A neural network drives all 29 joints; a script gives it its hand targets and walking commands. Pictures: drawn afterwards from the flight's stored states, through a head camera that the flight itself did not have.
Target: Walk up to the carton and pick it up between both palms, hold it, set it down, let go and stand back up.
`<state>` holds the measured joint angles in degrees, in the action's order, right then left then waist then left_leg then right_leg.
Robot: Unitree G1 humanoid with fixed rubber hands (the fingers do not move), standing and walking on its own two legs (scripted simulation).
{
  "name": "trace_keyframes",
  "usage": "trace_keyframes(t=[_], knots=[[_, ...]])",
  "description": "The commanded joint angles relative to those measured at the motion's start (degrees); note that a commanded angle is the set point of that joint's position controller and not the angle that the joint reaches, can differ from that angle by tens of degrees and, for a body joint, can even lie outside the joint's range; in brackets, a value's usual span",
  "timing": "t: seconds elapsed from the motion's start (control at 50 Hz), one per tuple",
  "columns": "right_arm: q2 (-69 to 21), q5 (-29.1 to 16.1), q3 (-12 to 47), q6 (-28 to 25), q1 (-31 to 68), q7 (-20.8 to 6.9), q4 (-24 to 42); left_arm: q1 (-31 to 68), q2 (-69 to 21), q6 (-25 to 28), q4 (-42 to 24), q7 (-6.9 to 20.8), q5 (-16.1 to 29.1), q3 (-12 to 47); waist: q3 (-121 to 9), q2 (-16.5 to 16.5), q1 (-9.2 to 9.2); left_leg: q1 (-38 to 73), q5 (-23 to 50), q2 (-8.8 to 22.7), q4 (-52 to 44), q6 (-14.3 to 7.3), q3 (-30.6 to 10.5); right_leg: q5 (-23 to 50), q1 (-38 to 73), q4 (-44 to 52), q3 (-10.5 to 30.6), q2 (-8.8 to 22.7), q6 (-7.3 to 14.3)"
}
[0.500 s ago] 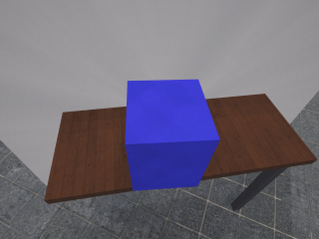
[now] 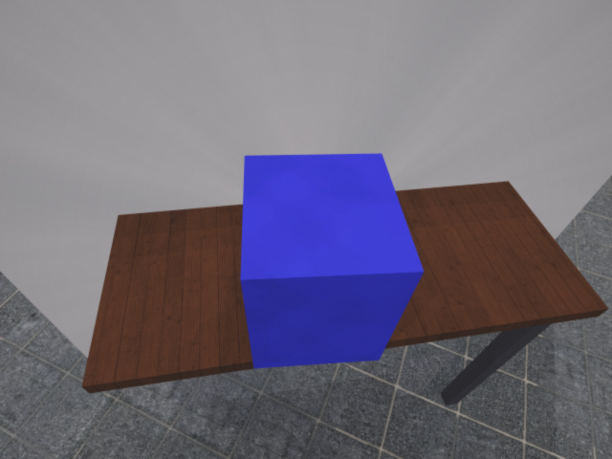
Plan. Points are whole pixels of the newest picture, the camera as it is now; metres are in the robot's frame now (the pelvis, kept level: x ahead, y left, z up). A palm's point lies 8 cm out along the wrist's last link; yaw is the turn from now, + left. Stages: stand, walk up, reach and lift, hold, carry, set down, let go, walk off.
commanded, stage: stand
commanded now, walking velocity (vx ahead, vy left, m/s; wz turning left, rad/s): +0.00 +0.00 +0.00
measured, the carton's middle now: (315, 264) +0.38 -0.02 +0.02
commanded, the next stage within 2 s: none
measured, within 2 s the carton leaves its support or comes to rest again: neither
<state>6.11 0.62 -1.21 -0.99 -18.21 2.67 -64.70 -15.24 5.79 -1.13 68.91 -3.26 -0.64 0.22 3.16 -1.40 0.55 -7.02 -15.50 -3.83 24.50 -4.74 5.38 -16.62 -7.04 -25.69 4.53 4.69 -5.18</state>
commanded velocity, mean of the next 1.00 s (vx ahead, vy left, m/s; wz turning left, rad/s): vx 0.00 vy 0.00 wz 0.00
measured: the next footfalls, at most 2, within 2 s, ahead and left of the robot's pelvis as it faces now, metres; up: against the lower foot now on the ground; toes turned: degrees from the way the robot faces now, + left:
none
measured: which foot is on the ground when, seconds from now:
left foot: down 0.00-1.00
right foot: down 0.00-1.00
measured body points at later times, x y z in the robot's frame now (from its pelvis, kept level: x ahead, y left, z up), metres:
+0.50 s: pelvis -0.01 -0.03 +0.00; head +0.00 -0.03 +0.45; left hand -0.02 +0.19 -0.16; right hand -0.01 -0.26 -0.16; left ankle -0.02 +0.07 -0.74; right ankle -0.03 -0.18 -0.74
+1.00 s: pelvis +0.00 -0.04 +0.00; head +0.00 -0.04 +0.45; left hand -0.01 +0.17 -0.16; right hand -0.04 -0.25 -0.16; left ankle -0.02 +0.07 -0.74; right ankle -0.03 -0.18 -0.74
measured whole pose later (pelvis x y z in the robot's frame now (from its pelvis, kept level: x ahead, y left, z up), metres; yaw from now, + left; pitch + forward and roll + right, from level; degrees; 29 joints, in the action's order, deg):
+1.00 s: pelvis +0.00 -0.04 +0.00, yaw +1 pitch -3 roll +0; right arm 6.2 0.6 -1.0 -0.8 -19.0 2.5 -65.9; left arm -16.1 6.7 0.2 64.9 -2.4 -0.4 0.5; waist 3.3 -0.4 0.7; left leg -7.3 -15.1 0.0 25.0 -1.1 3.6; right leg -15.9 -6.6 -25.0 2.4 1.1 -1.6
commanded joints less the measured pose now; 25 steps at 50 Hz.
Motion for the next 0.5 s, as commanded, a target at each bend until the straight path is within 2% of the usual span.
trace_keyframes(t=[0.0, 0.02, 0.04, 0.06, 0.16, 0.38, 0.4, 0.42, 0.46, 0.48], knots=[[4.1, -0.4, -0.4, -0.3, -5.4, 0.1, 0.7, -6.4, 2.2, 0.4, 0.2, 0.0, 0.3, 0.0, 4.7, 0.6, -0.53, -0.9, 13.0, 9.3, -6.6, -0.3, -8.6, 10.9, -5.6, 3.9, -0.5, 0.7, 3.5], [8.1, -1.6, -1.4, -0.9, -7.3, 0.9, 2.8, -4.9, 9.1, 1.1, -2.3, -0.8, 0.3, -1.0, 4.0, 1.3, 0.42, 1.2, 20.4, 12.0, -8.5, 5.8, -10.6, 8.6, -6.5, 1.7, -1.8, 0.7, 3.4], [8.9, -1.7, -1.6, -1.1, -7.8, 1.2, 2.5, -4.4, 8.1, 1.4, -2.4, -1.1, 0.6, -1.0, 2.5, 2.7, 0.19, 3.4, 25.0, 13.0, -8.8, 7.6, -11.5, 7.1, -6.7, 0.9, -2.3, 0.3, 2.9], [9.5, -1.5, -1.6, -1.0, -7.0, 1.4, 3.0, -5.0, 6.7, 1.5, -2.5, -1.3, 0.5, -0.5, 1.7, 3.5, -0.29, 4.0, 26.6, 13.3, -8.3, 7.9, -11.3, 6.9, -6.4, 1.2, -2.5, 0.6, 2.7], [7.5, -0.9, -1.1, -0.5, -7.0, 1.3, 4.4, -5.6, 6.5, 1.8, -3.3, -1.4, 0.5, 0.1, 1.2, 2.8, -0.33, 3.7, 25.6, 11.2, -7.1, 6.7, -8.4, 9.8, -5.4, 2.3, -2.1, 1.4, 2.9], [8.1, -0.8, -0.1, -0.3, -6.5, 0.5, 5.3, -5.5, 9.4, 1.9, -5.5, -0.7, 0.6, 0.7, 2.9, -0.4, -0.24, 0.3, 13.9, 9.7, -6.5, 4.3, -8.1, 10.1, -5.6, 5.2, -0.5, 2.1, 4.4], [5.1, -0.1, -0.5, 0.6, -5.6, -0.3, 4.1, -5.7, 5.0, 0.9, -4.5, 0.1, 0.2, 1.0, 4.3, 1.3, -0.22, -1.6, 6.8, 8.3, -7.0, 1.9, -6.7, 9.4, -5.4, 5.4, -0.4, 1.2, 4.4], [7.0, 0.1, -0.7, 0.9, -4.9, -0.3, 4.8, -6.9, 5.0, 0.6, -4.5, 0.5, 0.1, 1.0, 5.5, 0.6, -0.45, -1.1, 6.0, 8.3, -6.6, 1.2, -6.8, 9.3, -6.9, 5.4, -0.1, 1.0, 4.6], [6.2, 0.0, -0.6, 1.2, -5.9, -0.5, 3.8, -5.2, 5.9, 0.7, -5.5, 0.8, 0.0, 0.7, 5.3, -0.4, 0.25, -0.4, 5.4, 8.5, -6.7, 1.1, -7.0, 8.7, -8.0, 5.6, 0.5, 1.1, 5.5], [5.8, 0.0, -0.4, 1.0, -6.3, -0.7, 3.9, -5.4, 7.0, 0.9, -5.5, 0.8, 0.1, 0.7, 3.9, -2.5, 0.44, -0.1, 6.6, 8.7, -6.3, 0.9, -7.5, 9.0, -7.5, 5.8, 0.9, 0.9, 5.7]])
